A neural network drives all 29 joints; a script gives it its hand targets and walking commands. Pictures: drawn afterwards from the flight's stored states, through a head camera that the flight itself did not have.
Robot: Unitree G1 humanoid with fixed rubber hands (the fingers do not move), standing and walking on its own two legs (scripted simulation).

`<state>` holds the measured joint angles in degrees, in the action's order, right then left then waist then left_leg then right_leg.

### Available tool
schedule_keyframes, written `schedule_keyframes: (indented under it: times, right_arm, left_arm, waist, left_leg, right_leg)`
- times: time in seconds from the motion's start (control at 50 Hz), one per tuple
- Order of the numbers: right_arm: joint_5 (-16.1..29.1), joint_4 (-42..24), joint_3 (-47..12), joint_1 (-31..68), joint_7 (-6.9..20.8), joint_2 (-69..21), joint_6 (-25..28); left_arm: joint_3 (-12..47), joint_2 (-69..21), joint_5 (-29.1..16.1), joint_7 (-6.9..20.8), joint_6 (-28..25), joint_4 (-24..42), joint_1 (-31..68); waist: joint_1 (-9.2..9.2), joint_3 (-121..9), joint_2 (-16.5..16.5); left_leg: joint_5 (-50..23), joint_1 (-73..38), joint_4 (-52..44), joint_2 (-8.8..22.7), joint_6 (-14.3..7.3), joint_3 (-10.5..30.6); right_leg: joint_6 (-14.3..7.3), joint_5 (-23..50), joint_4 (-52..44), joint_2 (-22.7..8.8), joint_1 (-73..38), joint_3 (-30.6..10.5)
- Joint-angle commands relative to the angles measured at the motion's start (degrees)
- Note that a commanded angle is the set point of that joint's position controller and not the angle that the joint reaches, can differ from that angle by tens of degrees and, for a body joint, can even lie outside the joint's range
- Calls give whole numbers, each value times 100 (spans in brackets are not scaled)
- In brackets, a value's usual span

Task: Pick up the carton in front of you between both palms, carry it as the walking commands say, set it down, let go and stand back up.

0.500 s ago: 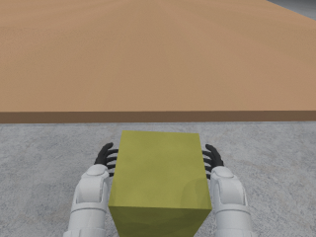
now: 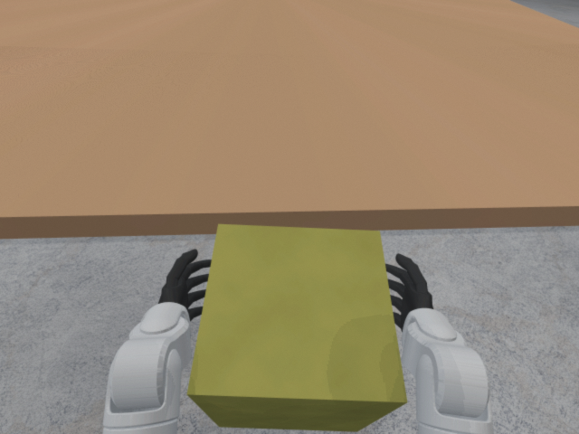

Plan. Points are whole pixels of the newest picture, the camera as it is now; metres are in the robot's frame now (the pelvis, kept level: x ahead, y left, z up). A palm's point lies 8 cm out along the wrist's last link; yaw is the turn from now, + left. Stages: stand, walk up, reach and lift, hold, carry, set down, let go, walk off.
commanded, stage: carry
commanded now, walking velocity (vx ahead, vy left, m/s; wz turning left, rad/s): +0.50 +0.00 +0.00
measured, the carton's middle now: (293, 336) +0.27 +0.00 +0.02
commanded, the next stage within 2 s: none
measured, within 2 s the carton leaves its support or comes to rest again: neither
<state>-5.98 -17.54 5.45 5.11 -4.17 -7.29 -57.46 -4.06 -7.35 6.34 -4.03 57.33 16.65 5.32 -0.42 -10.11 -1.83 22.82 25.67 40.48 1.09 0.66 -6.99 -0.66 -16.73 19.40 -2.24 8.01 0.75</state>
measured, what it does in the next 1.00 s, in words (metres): walks ahead: left foot, then right foot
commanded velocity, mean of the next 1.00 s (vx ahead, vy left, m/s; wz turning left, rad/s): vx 0.46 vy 0.00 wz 0.00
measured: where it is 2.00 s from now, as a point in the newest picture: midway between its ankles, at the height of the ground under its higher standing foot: (297, 309)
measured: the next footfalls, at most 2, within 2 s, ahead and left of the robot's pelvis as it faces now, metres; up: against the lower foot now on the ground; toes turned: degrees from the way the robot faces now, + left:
left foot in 0.10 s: +0.16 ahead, +0.10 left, +0.00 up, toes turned +10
right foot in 0.54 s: +0.49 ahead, -0.13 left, +0.00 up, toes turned -15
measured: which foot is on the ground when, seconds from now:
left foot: up 0.00-0.08, down 0.10-0.54, up 0.56-1.00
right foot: down 0.00-0.12, up 0.14-0.52, down 0.54-1.00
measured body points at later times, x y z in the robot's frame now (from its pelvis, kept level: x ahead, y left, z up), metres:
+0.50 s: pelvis +0.28 -0.01 -0.02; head +0.26 -0.01 +0.43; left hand +0.53 +0.13 +0.06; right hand +0.51 -0.18 +0.06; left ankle +0.12 +0.10 -0.75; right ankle +0.42 -0.13 -0.73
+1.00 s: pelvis +0.62 -0.04 -0.02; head +0.60 -0.05 +0.43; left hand +0.86 +0.10 +0.08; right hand +0.85 -0.20 +0.08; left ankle +0.79 +0.08 -0.72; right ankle +0.45 -0.12 -0.75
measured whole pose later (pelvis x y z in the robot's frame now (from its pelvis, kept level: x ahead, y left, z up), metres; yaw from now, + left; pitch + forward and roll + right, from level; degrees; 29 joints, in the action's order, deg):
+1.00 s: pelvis +0.62 -0.04 -0.02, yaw -2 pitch +3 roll +0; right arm -0.3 -35.7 1.8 -6.8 -8.9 -7.8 -63.8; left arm -1.1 -7.7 -0.4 -8.4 63.7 34.2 -6.1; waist -0.8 -6.8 0.4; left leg 0.6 34.5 32.2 5.8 -1.2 -10.1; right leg 0.5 -21.6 12.7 -1.3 -5.9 12.7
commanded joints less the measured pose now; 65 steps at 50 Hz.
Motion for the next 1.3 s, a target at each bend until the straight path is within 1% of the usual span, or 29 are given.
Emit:
schedule_keyframes:
  times: [0.0,0.06,0.08,0.1,0.12,0.14,0.2,0.26,0.42,0.46,0.5,0.52,0.54,0.56,0.58,0.6,0.64,0.7,0.8,0.92,0.96,1.0,1.02,1.04,1.06,1.08,1.14,1.2,1.28]
  right_arm:
    - [1540,-831,-3855,1750,435,-4698,-325]
    - [1372,-1151,-3486,1147,80,-4409,-573]
    - [1337,-1232,-3369,966,-25,-4345,-636]
    - [1260,-1313,-3229,846,-142,-4148,-700]
    - [1144,-1280,-3057,891,-283,-3905,-712]
    - [1193,-1465,-2973,1060,-395,-3867,-725]
    - [1374,-1659,-3055,1424,-576,-3936,-718]
    - [1488,-1581,-3074,1323,-650,-3722,-646]
    - [1585,-1511,-3180,911,-591,-3654,-535]
    - [1583,-1680,-3263,847,-525,-3650,-514]
    - [1539,-1802,-3351,674,-457,-3563,-546]
    - [1515,-1825,-3379,535,-429,-3458,-576]
    - [1492,-1924,-3422,568,-403,-3322,-611]
    - [1513,-1999,-3484,587,-367,-3341,-650]
    - [1552,-2007,-3541,696,-316,-3432,-645]
    - [1567,-1966,-3594,783,-248,-3629,-623]
    - [1503,-1749,-3631,750,-107,-4070,-511]
    - [1265,-1439,-3625,501,-35,-4298,-373]
    - [1153,-1449,-3604,331,-120,-4144,-339]
    - [1478,-2149,-3604,706,-336,-3594,-523]
    - [1568,-2352,-3520,768,-413,-3277,-614]
    - [1648,-2453,-3388,723,-489,-2967,-702]
    - [1650,-2448,-3318,712,-529,-2805,-746]
    - [1644,-2518,-3250,817,-559,-2695,-799]
    - [1681,-2460,-3127,904,-611,-2509,-841]
    - [1763,-2481,-3115,876,-638,-2540,-851]
    - [1862,-2679,-3116,1572,-565,-2998,-807]
    - [1820,-2183,-3053,2160,-529,-3030,-780]
    - [1584,-1289,-2720,2726,-631,-2696,-747]
  left_arm:
    - [3571,-4490,-1542,446,324,1080,1749]
    - [3502,-4208,-1623,173,601,1518,1347]
    - [3474,-4106,-1659,82,670,1689,1287]
    - [3429,-3961,-1698,-9,748,1834,1339]
    - [3398,-3792,-1706,-100,838,1963,1494]
    - [3417,-3708,-1781,-174,874,2063,1695]
    - [3042,-3753,-1700,-396,797,1819,1502]
    - [2711,-3665,-1337,-652,683,1404,949]
    - [2869,-3697,-1360,-700,558,1520,925]
    - [3054,-3706,-1484,-598,538,1748,939]
    - [3132,-3623,-1521,-510,543,1782,618]
    - [3144,-3571,-1498,-470,561,1791,461]
    - [3134,-3445,-1452,-443,591,1782,395]
    - [3199,-3449,-1502,-397,586,1750,464]
    - [3254,-3572,-1551,-337,574,1827,511]
    - [3332,-3785,-1592,-269,537,1820,546]
    - [3513,-4181,-1621,-111,429,1836,784]
    - [3588,-4237,-1626,72,343,1678,743]
    - [3564,-3912,-1605,81,346,1692,538]
    - [3327,-3404,-1605,-233,526,2195,621]
    - [3267,-3167,-1650,-367,615,2406,709]
    - [3214,-2910,-1716,-488,710,2575,772]
    - [3196,-2756,-1737,-536,764,2654,856]
    - [3158,-2587,-1742,-588,814,2727,1035]
    - [3170,-2593,-1818,-634,880,2862,1145]
    - [3129,-2528,-1892,-655,932,2814,1078]
    - [3075,-3033,-1853,-665,897,2835,1810]
    - [2960,-3113,-1707,-707,859,2326,2276]
    - [2653,-2803,-1522,-807,832,1415,2975]
  waist:
    - [-133,-517,-886]
    - [-19,-680,-491]
    - [19,-923,-232]
    - [126,-1039,703]
    - [185,-904,1836]
    - [200,-634,1301]
    - [114,-405,256]
    - [99,-267,510]
    - [130,437,1069]
    - [140,356,1152]
    - [15,-49,988]
    - [-69,-461,675]
    - [-164,-920,-224]
    - [-98,-1150,-1626]
    - [-82,-1015,-1343]
    - [-75,-969,-895]
    - [-8,-790,8]
    - [-31,-645,-271]
    - [-23,1,-406]
    - [-89,602,-546]
    - [-62,699,-621]
    - [21,289,-617]
    - [128,-55,-354]
    - [224,-500,-32]
    - [231,-1471,1388]
    - [203,-1643,1838]
    - [171,-1392,601]
    - [50,-1266,736]
    - [82,-1216,1024]
  left_leg:
    - [-551,681,-738,-145,12,-340]
    - [-1219,-1688,-1826,-357,-113,-760]
    - [-1045,-2856,-1794,-43,-203,-481]
    - [213,-3688,-2330,1119,-447,1154]
    - [1098,-4126,-3078,2530,-1126,3556]
    - [942,-3696,-3073,2715,-1469,3868]
    - [227,-2617,-3244,2187,-1171,2466]
    - [-470,-2294,-3452,1756,-885,1286]
    - [-2110,-2416,-3250,1325,-670,35]
    - [-2791,-2602,-2829,1317,-578,-166]
    - [-3905,-2393,-1467,1078,-351,-652]
    - [-3711,-1775,-380,894,-203,-703]
    - [-2493,-585,1226,563,18,-554]
    - [156,908,2723,-125,159,-202]
    - [360,1346,3467,117,-43,529]
    - [171,1418,3662,383,-210,669]
    - [-465,1132,2986,791,-282,813]
    - [-844,869,2047,700,-195,459]
    - [-1721,1375,421,631,-9,-6]
    - [-2243,1241,-670,454,-134,-360]
    - [-2349,751,-931,281,-242,-523]
    - [-2364,-435,-1103,-89,-299,-852]
    - [-2634,-1400,-1514,-282,-263,-999]
    - [-3055,-2618,-1417,282,-281,-376]
    - [-4121,-4451,-1194,2027,-1278,2037]
    - [-4960,-4225,-1847,2306,-1690,2872]
    - [-5334,-3053,-1812,1917,-1348,1405]
    - [-4590,-2033,-2010,1456,-1030,409]
    - [-3742,-1726,-1957,1434,-1122,156]
  right_leg:
    - [-756,1717,-472,-1149,-1230,-926]
    - [-474,1504,477,-870,234,-141]
    - [-311,1179,1113,-743,1078,111]
    - [-39,59,2560,-420,2152,478]
    - [122,-1158,3800,210,3687,690]
    - [-62,-1252,4553,-246,3919,91]
    - [-117,-369,4508,-729,3606,-93]
    - [87,228,3388,-565,3171,339]
    - [19,1356,1295,-211,2551,1074]
    - [-91,1358,1141,-126,2081,1252]
    - [-137,907,850,331,732,1710]
    - [-147,616,789,219,-495,1462]
    - [-552,-922,161,-1100,-1553,-685]
    - [-1207,-905,-705,-2290,-2384,-3027]
    - [-1267,17,-840,-2336,-2097,-3015]
    - [-1171,798,-617,-2126,-1816,-2320]
    - [-812,1133,-699,-1853,-1029,-1324]
    - [-632,589,-1019,-1557,-548,-421]
    - [-705,761,-1368,-1327,-720,239]
    - [-646,1815,-1196,-1132,-945,731]
    - [-529,2740,-857,-1085,-945,937]
    - [-299,4095,344,-899,-893,1329]
    - [-106,4121,1403,-642,-687,1509]
    - [78,2780,2473,-513,160,1306]
    - [300,457,4470,63,1893,1092]
    - [232,-1491,5696,499,2421,497]
    - [-66,-1018,5429,-230,2504,-141]
    - [0,-684,3571,-210,1594,120]
    - [33,-125,1999,-10,1176,419]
